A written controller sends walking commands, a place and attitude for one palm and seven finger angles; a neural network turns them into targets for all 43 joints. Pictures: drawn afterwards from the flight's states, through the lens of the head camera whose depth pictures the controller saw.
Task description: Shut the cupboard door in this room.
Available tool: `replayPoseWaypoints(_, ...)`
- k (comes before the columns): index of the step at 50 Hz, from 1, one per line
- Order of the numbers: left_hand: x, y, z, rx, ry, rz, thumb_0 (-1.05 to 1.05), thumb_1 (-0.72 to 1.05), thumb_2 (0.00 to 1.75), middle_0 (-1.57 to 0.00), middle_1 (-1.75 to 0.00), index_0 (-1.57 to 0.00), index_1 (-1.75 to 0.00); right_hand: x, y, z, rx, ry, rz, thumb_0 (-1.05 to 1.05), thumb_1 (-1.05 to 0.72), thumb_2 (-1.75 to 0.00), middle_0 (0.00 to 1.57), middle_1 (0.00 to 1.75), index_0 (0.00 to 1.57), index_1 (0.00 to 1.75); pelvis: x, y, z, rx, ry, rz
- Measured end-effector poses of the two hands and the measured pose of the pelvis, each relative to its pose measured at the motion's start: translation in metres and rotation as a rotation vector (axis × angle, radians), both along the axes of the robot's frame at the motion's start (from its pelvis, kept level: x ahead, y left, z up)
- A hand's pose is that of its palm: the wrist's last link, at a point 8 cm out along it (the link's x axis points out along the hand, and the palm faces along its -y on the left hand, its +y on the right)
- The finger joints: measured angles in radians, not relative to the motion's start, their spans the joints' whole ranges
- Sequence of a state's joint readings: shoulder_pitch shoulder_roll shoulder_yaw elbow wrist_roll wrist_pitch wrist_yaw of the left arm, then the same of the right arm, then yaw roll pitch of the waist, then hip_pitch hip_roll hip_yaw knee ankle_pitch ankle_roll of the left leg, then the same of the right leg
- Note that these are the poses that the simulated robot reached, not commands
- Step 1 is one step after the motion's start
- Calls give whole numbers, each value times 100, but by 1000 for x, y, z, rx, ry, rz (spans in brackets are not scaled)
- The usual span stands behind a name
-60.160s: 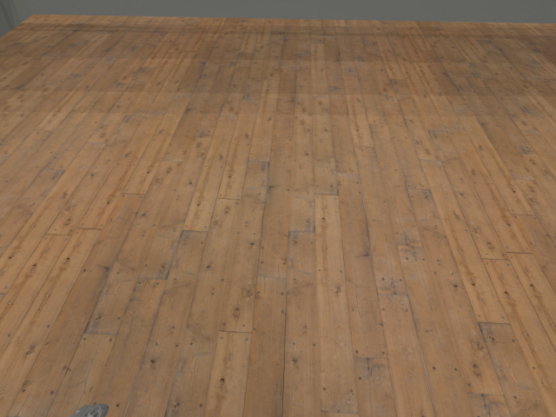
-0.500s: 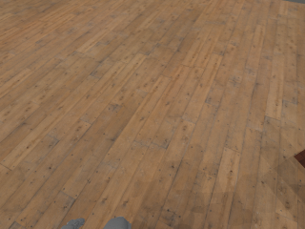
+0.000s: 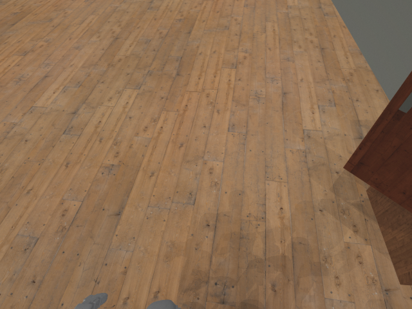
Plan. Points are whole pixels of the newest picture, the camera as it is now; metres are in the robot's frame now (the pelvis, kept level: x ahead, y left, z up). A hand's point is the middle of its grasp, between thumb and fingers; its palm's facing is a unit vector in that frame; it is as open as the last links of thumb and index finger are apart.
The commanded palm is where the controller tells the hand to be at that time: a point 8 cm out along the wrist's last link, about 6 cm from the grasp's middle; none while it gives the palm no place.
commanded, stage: turn to face it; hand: left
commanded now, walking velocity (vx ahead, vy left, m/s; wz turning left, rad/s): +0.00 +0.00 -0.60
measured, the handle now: out of the picture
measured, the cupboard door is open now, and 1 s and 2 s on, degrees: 46 46 46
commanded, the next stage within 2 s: take the last steps up to it in 1.22 s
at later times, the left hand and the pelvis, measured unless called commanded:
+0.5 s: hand (122, 298) +0.16 +0.21 -0.15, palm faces -0.27 -0.94 -0.20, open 7.4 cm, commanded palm none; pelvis +0.01 +0.03 +0.02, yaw -18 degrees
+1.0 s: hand (155, 286) +0.19 +0.14 -0.16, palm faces -0.51 -0.83 -0.21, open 7.4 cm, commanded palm none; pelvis +0.02 +0.01 +0.01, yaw -33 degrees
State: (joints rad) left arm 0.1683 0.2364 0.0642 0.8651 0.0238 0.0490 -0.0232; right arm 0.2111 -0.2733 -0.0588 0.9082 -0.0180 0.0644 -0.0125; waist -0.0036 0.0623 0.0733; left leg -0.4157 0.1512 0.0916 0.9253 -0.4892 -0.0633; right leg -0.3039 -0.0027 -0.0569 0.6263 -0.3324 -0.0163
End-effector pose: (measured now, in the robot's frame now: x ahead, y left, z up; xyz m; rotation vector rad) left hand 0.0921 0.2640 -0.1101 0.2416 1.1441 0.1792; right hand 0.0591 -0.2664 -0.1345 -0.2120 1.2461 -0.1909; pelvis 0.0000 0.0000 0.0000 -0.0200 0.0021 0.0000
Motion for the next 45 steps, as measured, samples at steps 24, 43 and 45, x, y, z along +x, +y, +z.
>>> replayPoseWaypoints(24, 69, -5, -9, -78, 81, -260, 1, 91, 90, -19, -30, -20, -30, -60, 41, 41, -47, -37, -241, 0, -90, -90, 20, 30, 21, 30, 7, 30, 20, -27, 16, -294)
replayPoseWaypoints(43, 105, -87, 3, -15, 46, -520, 1, 90, 90, -20, -30, -20, -30, -137, 3, 18, -7, -2, -512, 1, -91, -90, 20, 30, 20, 30, -2, 0, 14, 26, 10, -503)
replayPoseWaypoints(45, 105, -87, -1, -25, 63, -533, 1, 90, 90, -20, -30, -20, -30, -131, 4, 22, -18, -24, -521, 1, -91, -90, 20, 30, 20, 30, 1, 2, 14, 26, 12, -523)
